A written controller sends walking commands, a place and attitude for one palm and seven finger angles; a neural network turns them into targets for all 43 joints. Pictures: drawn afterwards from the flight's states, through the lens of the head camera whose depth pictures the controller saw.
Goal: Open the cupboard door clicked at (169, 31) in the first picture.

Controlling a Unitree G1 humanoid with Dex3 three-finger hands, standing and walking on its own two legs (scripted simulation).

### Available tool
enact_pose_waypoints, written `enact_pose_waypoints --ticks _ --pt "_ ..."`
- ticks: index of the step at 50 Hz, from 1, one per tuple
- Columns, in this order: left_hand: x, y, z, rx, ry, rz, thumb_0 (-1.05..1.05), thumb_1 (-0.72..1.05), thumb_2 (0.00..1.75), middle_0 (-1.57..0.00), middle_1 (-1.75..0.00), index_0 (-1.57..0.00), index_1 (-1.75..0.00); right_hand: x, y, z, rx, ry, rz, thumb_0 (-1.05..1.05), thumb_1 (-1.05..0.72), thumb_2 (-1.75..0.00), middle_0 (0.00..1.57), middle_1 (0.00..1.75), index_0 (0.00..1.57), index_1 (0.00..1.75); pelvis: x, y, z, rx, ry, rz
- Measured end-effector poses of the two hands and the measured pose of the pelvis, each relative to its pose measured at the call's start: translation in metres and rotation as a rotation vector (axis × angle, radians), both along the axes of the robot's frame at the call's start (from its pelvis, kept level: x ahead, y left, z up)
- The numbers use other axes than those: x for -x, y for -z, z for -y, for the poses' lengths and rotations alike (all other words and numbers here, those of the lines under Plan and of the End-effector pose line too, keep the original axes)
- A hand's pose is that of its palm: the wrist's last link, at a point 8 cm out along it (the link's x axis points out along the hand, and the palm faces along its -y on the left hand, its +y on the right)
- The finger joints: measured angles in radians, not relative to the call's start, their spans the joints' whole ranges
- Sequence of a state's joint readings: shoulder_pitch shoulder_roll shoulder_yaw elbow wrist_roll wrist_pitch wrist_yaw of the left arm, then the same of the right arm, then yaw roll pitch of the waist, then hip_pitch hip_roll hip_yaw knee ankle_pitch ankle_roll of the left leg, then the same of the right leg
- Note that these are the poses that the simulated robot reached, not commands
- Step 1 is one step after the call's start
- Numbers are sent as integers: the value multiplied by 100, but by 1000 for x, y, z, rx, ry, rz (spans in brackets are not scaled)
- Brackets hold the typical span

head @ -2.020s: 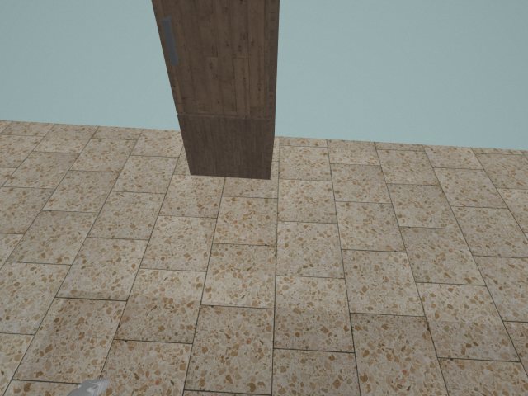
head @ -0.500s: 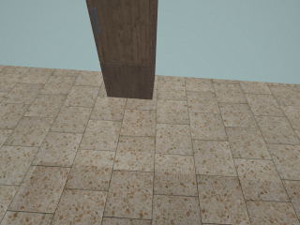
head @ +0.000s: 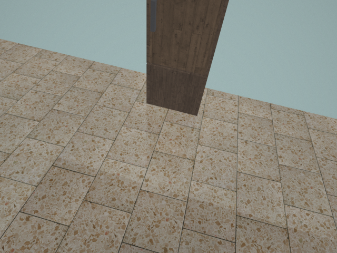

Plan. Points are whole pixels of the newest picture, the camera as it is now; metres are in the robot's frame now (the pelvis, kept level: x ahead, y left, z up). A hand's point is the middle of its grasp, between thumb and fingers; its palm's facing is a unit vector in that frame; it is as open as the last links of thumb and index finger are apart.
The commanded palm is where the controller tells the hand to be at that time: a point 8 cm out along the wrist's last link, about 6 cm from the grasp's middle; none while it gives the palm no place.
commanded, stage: walk to a spot facing it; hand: left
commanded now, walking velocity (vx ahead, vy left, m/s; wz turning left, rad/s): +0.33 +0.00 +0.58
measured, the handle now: (154, 15) +1.30 +0.13 -0.01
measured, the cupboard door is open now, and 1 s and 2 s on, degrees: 0 0 0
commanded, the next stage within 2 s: turn to face it in 0.92 s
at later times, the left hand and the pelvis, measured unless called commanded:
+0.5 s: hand (102, 187) +0.32 +0.21 -0.14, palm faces +0.13 -0.98 -0.18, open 7.4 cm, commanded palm none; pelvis +0.20 +0.01 +0.00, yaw +11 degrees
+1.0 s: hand (89, 224) +0.23 +0.23 -0.19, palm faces +0.56 -0.81 -0.18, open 7.4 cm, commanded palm none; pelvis +0.37 +0.10 -0.01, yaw +31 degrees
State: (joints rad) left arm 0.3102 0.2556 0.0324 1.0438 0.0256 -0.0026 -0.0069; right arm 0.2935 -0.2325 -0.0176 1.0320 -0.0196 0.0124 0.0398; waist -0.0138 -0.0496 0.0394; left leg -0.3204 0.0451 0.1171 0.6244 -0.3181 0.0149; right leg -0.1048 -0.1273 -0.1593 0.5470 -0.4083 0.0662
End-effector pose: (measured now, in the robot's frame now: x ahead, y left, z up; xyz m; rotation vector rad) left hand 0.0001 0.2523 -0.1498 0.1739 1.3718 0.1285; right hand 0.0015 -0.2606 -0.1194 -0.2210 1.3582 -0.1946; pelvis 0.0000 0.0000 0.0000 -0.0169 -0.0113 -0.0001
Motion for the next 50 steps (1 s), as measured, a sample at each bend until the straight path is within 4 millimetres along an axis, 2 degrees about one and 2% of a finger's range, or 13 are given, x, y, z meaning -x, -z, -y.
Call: enact_pose_waypoints --ticks 3,5,10,14,19,25,28,30,33,38,44,47,50 --pt "0 5 -14 3 -28 -67 0 91 90 -20 -30 -20 -30 -17 4 -17 4 2 17 1 -90 -90 20 30 20 30 -15 4 -14 -10 -7 -7" --pt "-13 0 -20 3 -39 -67 1 91 90 -20 -30 -20 -30 -23 1 -29 -3 8 6 1 -90 -90 20 30 20 30 -27 -1 -20 -11 -20 -16" --pt "-73 -18 -28 6 -68 46 1 91 90 -20 -30 -20 -30 -42 -7 -55 -36 -14 -50 1 -90 -90 20 30 20 30 -60 -15 -29 -5 -72 -31" --pt "-129 -27 -28 7 -88 144 1 91 90 -20 -30 -20 -30 -66 -8 -65 -60 -26 -74 1 -90 -90 20 30 20 30 -91 -19 -31 -4 -113 -34" --pt "-205 -32 -21 11 -92 237 0 91 90 -20 -30 -20 -30 -108 -4 -64 -70 -32 -84 1 -90 -90 20 30 20 30 -135 -17 -26 -11 -153 -32" --pt "-305 -33 -5 -4 -72 345 1 91 90 -20 -30 -20 -30 -168 16 -44 -73 -46 -122 1 -90 -90 20 30 20 30 -203 -2 -13 -16 -198 -24" --pt "-334 -32 -2 -34 -109 417 0 91 90 -20 -30 -20 -30 -210 29 -29 -72 -100 -149 1 -90 -90 20 30 20 30 -234 9 -5 -17 -257 -8" --pt "-333 -36 -3 -47 -159 419 0 91 90 -20 -30 -20 -30 -250 29 -23 -63 -154 -127 1 -90 -90 20 30 20 30 -249 6 -4 -9 -292 13" --pt "-313 -38 -5 -66 -243 356 0 91 90 -20 -30 -20 -30 -321 22 -22 -54 -233 -50 1 -90 -90 20 29 20 30 -272 -2 -6 -10 -329 25" --pt "-263 -31 -2 -57 -369 173 0 91 90 -20 -30 -20 -30 -439 0 -46 -47 -348 109 1 -91 -90 19 29 19 30 -306 -12 -18 1 -389 25" --pt "-216 -15 2 1 -515 -12 0 91 90 -20 -30 -20 -30 -547 -20 -113 -47 -521 213 1 -91 -90 19 29 19 30 -341 -11 -45 24 -468 19" --pt "-203 -3 -5 33 -583 -70 0 91 90 -20 -30 -20 -30 -588 -20 -159 -44 -619 237 1 -91 -90 19 29 19 30 -356 -3 -68 35 -508 17" --pt "-198 15 -22 57 -639 -108 0 91 90 -20 -30 -20 -30 -617 -13 -203 -39 -694 279 1 -91 -90 19 29 19 30 -369 12 -96 32 -546 11"
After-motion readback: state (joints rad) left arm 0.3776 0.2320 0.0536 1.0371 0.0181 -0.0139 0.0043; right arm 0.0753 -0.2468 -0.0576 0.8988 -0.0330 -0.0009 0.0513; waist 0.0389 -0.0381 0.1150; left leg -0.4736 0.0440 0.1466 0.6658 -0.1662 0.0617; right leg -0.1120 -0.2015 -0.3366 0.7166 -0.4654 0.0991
